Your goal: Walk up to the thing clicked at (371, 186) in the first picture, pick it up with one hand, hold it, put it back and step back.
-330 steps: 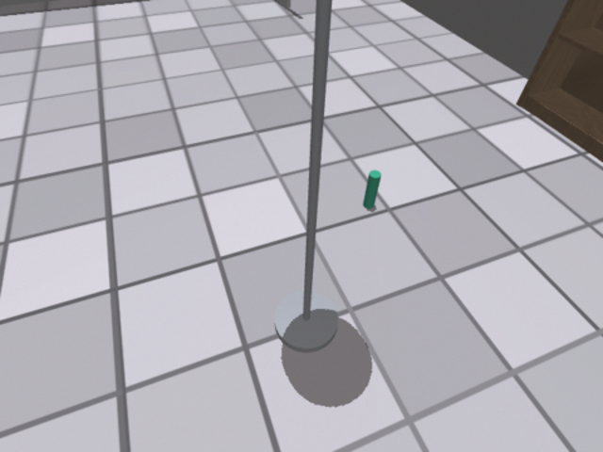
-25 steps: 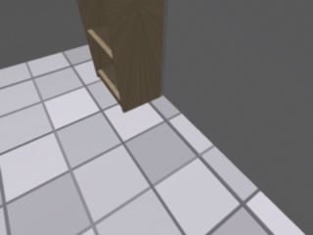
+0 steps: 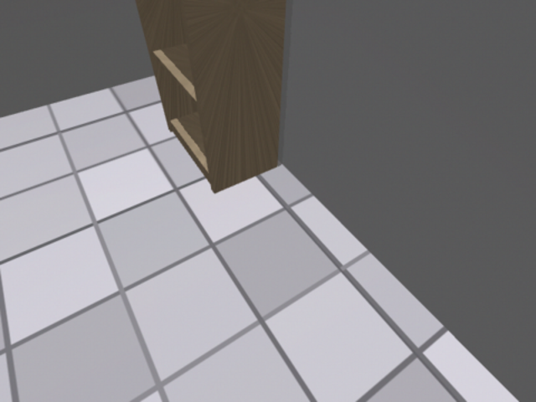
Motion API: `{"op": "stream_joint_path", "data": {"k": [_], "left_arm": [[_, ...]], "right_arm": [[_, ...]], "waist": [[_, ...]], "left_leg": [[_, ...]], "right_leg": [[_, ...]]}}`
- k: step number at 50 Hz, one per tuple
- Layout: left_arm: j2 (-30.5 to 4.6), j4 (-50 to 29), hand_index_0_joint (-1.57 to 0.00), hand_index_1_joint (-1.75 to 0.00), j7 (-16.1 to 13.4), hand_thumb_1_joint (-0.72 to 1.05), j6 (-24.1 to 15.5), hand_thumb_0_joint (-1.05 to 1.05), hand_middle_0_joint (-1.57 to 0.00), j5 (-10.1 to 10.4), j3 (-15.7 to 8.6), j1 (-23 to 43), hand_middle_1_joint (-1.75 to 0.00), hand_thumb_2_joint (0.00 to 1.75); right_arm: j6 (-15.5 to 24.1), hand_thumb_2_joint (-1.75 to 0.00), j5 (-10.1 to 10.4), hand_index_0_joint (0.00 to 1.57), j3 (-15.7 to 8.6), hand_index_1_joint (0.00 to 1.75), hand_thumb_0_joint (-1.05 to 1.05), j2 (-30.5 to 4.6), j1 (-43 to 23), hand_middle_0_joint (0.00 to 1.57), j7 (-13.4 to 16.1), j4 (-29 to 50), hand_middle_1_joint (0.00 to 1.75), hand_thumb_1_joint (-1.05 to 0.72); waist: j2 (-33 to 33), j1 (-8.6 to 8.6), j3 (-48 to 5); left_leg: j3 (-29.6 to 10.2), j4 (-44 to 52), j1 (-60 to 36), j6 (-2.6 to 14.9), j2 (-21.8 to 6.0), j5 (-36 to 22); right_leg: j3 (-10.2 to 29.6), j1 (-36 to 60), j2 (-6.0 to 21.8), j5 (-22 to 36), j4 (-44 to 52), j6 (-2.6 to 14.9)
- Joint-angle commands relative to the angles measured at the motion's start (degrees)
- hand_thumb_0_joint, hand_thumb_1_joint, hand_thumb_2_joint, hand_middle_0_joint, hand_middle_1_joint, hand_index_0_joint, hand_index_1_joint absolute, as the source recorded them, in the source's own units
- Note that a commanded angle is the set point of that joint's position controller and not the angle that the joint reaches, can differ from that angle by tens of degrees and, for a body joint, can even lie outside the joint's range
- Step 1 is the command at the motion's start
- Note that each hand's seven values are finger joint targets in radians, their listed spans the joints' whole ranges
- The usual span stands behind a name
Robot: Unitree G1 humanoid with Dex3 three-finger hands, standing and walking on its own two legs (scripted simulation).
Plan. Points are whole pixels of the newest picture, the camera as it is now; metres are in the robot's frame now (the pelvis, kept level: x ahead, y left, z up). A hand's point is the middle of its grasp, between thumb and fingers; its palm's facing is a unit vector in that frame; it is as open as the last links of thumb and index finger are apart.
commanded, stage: stand
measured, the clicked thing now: out of the picture +0.11 +1.29 -0.69
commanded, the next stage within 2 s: walk up in 0.84 s
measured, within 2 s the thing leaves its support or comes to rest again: neither
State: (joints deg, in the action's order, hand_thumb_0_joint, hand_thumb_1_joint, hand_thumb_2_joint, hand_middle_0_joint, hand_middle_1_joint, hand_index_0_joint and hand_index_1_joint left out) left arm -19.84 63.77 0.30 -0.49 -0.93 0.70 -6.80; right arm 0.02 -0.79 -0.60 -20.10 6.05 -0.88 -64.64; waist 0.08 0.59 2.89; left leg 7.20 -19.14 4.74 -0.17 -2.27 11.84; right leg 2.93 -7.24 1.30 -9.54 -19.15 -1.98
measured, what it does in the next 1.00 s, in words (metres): stands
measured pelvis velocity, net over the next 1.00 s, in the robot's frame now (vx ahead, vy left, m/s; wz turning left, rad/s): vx -0.01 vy -0.03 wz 0.22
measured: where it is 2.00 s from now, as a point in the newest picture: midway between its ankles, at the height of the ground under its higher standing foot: outside the picture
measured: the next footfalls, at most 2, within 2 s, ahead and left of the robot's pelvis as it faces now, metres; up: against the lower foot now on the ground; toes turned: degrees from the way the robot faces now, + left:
left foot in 1.48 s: -0.03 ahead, +0.08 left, +0.00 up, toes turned +41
right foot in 1.80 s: +0.16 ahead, -0.09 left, +0.00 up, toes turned +50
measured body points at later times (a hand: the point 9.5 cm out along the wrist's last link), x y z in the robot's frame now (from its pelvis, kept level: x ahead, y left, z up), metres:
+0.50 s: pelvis +0.00 +0.00 +0.00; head +0.01 +0.00 +0.45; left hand +0.07 +0.30 -0.13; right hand +0.07 -0.30 -0.13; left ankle -0.01 +0.11 -0.75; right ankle +0.01 -0.14 -0.75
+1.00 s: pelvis -0.01 -0.03 +0.00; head +0.03 -0.02 +0.44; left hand +0.08 +0.30 -0.12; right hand +0.08 -0.33 -0.13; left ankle -0.01 +0.11 -0.75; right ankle +0.00 -0.15 -0.72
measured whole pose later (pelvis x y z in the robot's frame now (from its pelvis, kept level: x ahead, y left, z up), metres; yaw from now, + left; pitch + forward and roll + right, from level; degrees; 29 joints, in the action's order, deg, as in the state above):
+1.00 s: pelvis -0.01 -0.03 +0.00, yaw +12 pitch -1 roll +0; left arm -22.0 53.5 1.6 1.9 -0.8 -3.3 -0.4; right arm -1.1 -1.5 -3.2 -20.2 13.2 -0.3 -57.1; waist -0.7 1.9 6.5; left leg -5.1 -22.7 12.7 -1.0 0.2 9.5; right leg 1.4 -17.8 -0.8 -26.1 -42.8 0.4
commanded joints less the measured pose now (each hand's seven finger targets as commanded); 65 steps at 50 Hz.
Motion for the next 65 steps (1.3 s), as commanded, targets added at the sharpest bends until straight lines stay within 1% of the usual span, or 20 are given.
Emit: {"op": "stream_joint_path", "data": {"k": [1, 33, 41, 42, 43, 45, 46, 47, 48, 50, 52, 53, 54, 55, 56, 58, 59, 60, 62, 65], "left_arm": [[-12.43, -3.29, -0.20, -0.30, -0.98, 0.90, -1.15, 0.00, -0.20, 0.40, -2.50, 2.74, -0.30, 0.90], [-12.39, -3.23, -0.20, -0.30, -0.84, 0.90, -1.04, 0.00, -0.20, 0.33, -2.53, 2.31, -0.30, 0.90], [-12.35, -3.38, -0.20, -0.30, -0.92, 0.90, -1.24, 0.00, -0.20, 0.16, -2.45, 2.04, -0.30, 0.90], [-16.25, -8.13, -0.20, -0.30, -0.10, 0.90, -0.04, 0.00, -0.20, 0.23, -6.22, 9.82, -0.30, 0.90], [-15.13, -9.82, -0.20, -0.30, -0.13, 0.90, 0.80, 0.00, -0.20, 0.08, -6.42, 10.22, -0.30, 0.90], [-12.17, -11.45, -0.20, -0.30, 0.02, 0.90, 1.56, 0.00, -0.20, 0.28, -6.00, 5.68, -0.30, 0.90], [-12.04, -12.99, -0.20, -0.30, 0.25, 0.90, 2.03, 0.00, -0.20, 0.13, -6.34, 5.43, -0.30, 0.90], [-12.26, -13.99, -0.20, -0.30, 0.50, 0.90, 1.96, 0.00, -0.20, 0.38, -6.65, 4.96, -0.30, 0.90], [-11.96, -14.71, -0.20, -0.30, 0.76, 0.90, 1.82, 0.00, -0.20, 0.46, -6.71, 4.18, -0.30, 0.90], [-11.18, -17.05, -0.20, -0.30, 1.15, 0.90, 1.40, 0.00, -0.20, 0.21, -6.98, 5.25, -0.30, 0.90], [-11.27, -16.64, -0.20, -0.30, 0.62, 0.90, 1.02, 0.00, -0.20, -0.31, -7.80, -0.10, -0.30, 0.90], [-16.04, -16.47, -0.20, -0.30, -0.13, 0.90, 0.73, 0.00, -0.20, -1.37, -9.20, -2.35, -0.30, 0.90], [-19.30, -18.85, -0.20, -0.30, -0.44, 0.90, 0.77, 0.00, -0.20, -1.61, -9.53, 2.13, -0.30, 0.90], [-19.88, -21.48, -0.20, -0.30, 0.00, 0.90, 1.10, 0.00, -0.20, -1.87, -9.52, 8.29, -0.30, 0.90], [-18.14, -22.27, -0.20, -0.30, 0.13, 0.90, 0.70, 0.00, -0.20, -1.98, -9.30, 9.66, -0.30, 0.90], [-13.16, -22.31, -0.20, -0.30, 0.05, 0.90, 0.03, 0.00, -0.20, -1.44, -7.94, 10.82, -0.30, 0.90], [-13.76, -22.13, -0.20, -0.30, 0.03, 0.90, -0.11, 0.00, -0.20, -1.59, -8.16, 9.88, -0.30, 0.90], [-13.88, -21.82, -0.20, -0.30, 0.14, 0.90, -0.40, 0.00, -0.20, -1.60, -8.47, 6.97, -0.30, 0.90], [-15.06, -22.32, -0.20, -0.30, 0.50, 0.90, -0.65, 0.00, -0.20, -1.70, -8.88, 2.10, -0.30, 0.90], [-16.41, -23.59, -0.20, -0.30, 0.84, 0.90, -0.65, 0.00, -0.20, -1.76, -9.38, -0.90, -0.30, 0.90]], "right_arm": [[1.38, -0.90, 0.17, 0.20, -2.50, 0.30, 0.00, -11.99, -2.37, 0.20, 0.92, 3.24, 0.30, -0.90], [1.65, -0.90, 0.10, 0.20, -2.45, 0.30, 0.00, -12.10, -1.87, 0.20, 1.01, 3.07, 0.30, -0.90], [1.66, -0.90, 0.15, 0.20, -2.56, 0.30, 0.00, -12.31, -1.75, 0.20, 0.99, 3.35, 0.30, -0.90], [0.87, -0.90, 0.92, 0.20, -4.10, 0.30, 0.00, -15.53, 2.83, 0.20, 0.73, 6.86, 0.30, -0.90], [0.68, -0.90, 0.94, 0.20, -4.88, 0.30, 0.00, -17.01, 5.07, 0.20, 1.00, 7.00, 0.30, -0.90], [0.81, -0.90, -0.02, 0.20, -7.33, 0.30, 0.00, -20.92, 5.02, 0.20, 1.39, 10.14, 0.30, -0.90], [0.83, -0.90, -0.47, 0.20, -8.12, 0.30, 0.00, -20.69, 5.02, 0.20, 2.08, 11.45, 0.30, -0.90], [0.79, -0.90, -0.65, 0.20, -7.98, 0.30, 0.00, -19.17, 3.46, 0.20, 2.45, 13.01, 0.30, -0.90], [0.69, -0.90, -0.92, 0.20, -7.79, 0.30, 0.00, -17.89, 2.04, 0.20, 2.56, 14.49, 0.30, -0.90], [0.26, -0.90, -1.28, 0.20, -7.80, 0.30, 0.00, -17.21, 2.91, 0.20, 2.26, 16.54, 0.30, -0.90], [-0.63, -0.90, -0.90, 0.20, -7.10, 0.30, 0.00, -15.24, 0.54, 0.20, 1.40, 19.26, 0.30, -0.90], [-1.01, -0.90, -0.51, 0.20, -5.74, 0.30, 0.00, -10.82, 1.90, 0.20, 1.08, 20.67, 0.30, -0.90], [-1.44, -0.90, -0.68, 0.20, -4.94, 0.30, 0.00, -8.02, 7.92, 0.20, 1.24, 20.45, 0.30, -0.90], [-1.98, -0.90, -1.43, 0.20, -6.50, 0.30, 0.00, -12.40, 9.30, 0.20, 1.59, 20.57, 0.30, -0.90], [-2.33, -0.90, -1.27, 0.20, -7.54, 0.30, 0.00, -14.92, 8.38, 0.20, 1.10, 20.39, 0.30, -0.90], [-2.62, -0.90, -1.36, 0.20, -7.82, 0.30, 0.00, -14.53, 10.39, 0.20, -0.59, 19.22, 0.30, -0.90], [-2.53, -0.90, -1.16, 0.20, -7.36, 0.30, 0.00, -13.76, 11.82, 0.20, -1.17, 19.50, 0.30, -0.90], [-2.46, -0.90, -1.17, 0.20, -7.07, 0.30, 0.00, -13.58, 12.03, 0.20, -1.64, 19.75, 0.30, -0.90], [-2.72, -0.90, -1.50, 0.20, -6.93, 0.30, 0.00, -13.04, 8.91, 0.20, -2.31, 21.87, 0.30, -0.90], [-2.69, -0.90, -1.41, 0.20, -6.92, 0.30, 0.00, -12.61, 6.46, 0.20, -2.62, 24.20, 0.30, -0.90]], "waist": [[-0.43, 0.22, -3.94], [-0.83, -0.16, -3.08], [-0.37, 0.07, -4.62], [-2.20, -0.13, 1.46], [1.02, 0.82, 1.90], [10.60, 0.71, -1.73], [10.38, -0.06, -4.11], [9.56, -1.06, -5.56], [8.77, -1.96, -6.67], [9.12, -1.67, -6.66], [3.59, -5.42, -8.14], [-8.96, -6.43, -7.97], [-18.28, -3.11, -6.66], [-15.35, -2.01, -6.69], [-11.73, -1.07, -3.17], [-6.14, 0.76, -0.40], [-8.65, 0.97, -1.36], [-9.28, -0.09, -1.80], [-9.06, -2.79, -2.02], [-9.16, -4.37, -1.15]], "left_leg": [[-6.40, 3.90, -2.09, 1.02, -6.95, -6.61], [-7.13, 4.72, -1.28, 1.01, -6.74, -5.90], [-6.82, 3.97, -3.20, 1.15, -6.85, -7.85], [-17.60, 1.85, 9.72, 3.74, -6.99, -21.61], [-22.91, 3.40, 9.20, 5.42, -9.89, -22.84], [-33.30, 4.64, 0.28, 14.47, -17.46, -28.21], [-34.58, 3.91, -1.71, 15.39, -18.24, -26.26], [-31.59, 1.23, -0.64, 14.54, -16.29, -26.85], [-27.59, -0.92, 0.68, 12.25, -13.08, -24.91], [-28.54, -3.41, 3.29, 9.45, -9.97, -21.96], [-24.81, -10.12, 13.78, 6.12, -4.98, -13.64], [-18.27, -19.23, 24.31, 2.75, 2.37, 1.35], [-12.61, -29.12, 29.15, -0.04, 7.21, 18.04], [-11.90, -37.17, 26.87, -0.48, 1.85, 20.01], [-12.98, -41.58, 24.54, -0.17, 0.47, 17.65], [-13.31, -43.43, 25.24, -0.61, -0.43, 9.19], [-11.92, -42.08, 26.75, -0.48, -0.73, 7.39], [-10.59, -39.78, 27.83, -0.45, -0.90, 7.32], [-9.16, -35.31, 28.04, -0.91, -1.16, 9.28], [-6.91, -28.84, 26.72, -0.83, -1.55, 8.30]], "right_leg": [[3.62, -1.21, 5.61, 10.80, 2.04, 2.82], [3.17, -1.50, 5.75, 8.30, 2.89, 2.84], [3.05, -1.29, 6.07, 10.82, 2.52, 2.82], [-4.21, 0.70, 2.26, 1.68, -7.63, 2.58], [-3.27, -2.46, 0.29, -5.50, -10.51, 2.91], [-3.29, -14.17, -2.53, -20.20, -25.25, 1.69], [0.85, -15.79, -1.16, -21.27, -29.54, 2.14], [2.68, -15.37, 0.12, -20.77, -31.64, 2.74], [2.68, -14.07, 0.85, -20.02, -29.64, 3.36], [1.65, -10.37, -0.27, -17.15, -19.13, 3.45], [0.19, 4.33, -1.11, -5.72, -2.81, 3.12], [8.55, 11.13, 7.53, -6.86, 4.75, 4.91], [18.33, 8.24, 20.03, -4.71, 7.73, 8.21], [20.78, -0.79, 26.72, -14.43, 9.63, 15.79], [20.28, -5.71, 25.52, -13.27, 8.92, 17.99], [7.25, -3.50, 15.92, -6.10, 5.46, 12.74], [3.02, 0.32, 14.04, -0.95, 3.36, 11.01], [0.75, 3.96, 13.73, 4.69, 1.52, 10.51], [-0.08, 7.16, 15.08, 6.53, 0.88, 11.91], [-1.01, 8.29, 17.29, 9.12, 0.46, 12.01]]}}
